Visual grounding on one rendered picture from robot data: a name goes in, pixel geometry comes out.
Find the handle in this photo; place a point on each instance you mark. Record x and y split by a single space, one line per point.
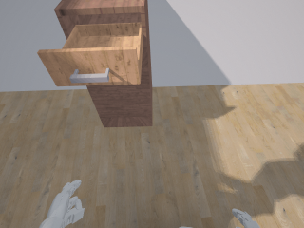
89 78

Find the robot right hand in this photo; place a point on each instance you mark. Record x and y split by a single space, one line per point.
245 219

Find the robot left forearm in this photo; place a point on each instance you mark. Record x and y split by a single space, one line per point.
53 222

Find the drawer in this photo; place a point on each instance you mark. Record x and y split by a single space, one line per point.
92 48

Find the cabinet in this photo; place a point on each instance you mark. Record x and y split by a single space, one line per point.
117 105

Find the robot left hand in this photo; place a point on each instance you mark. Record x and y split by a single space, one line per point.
62 204

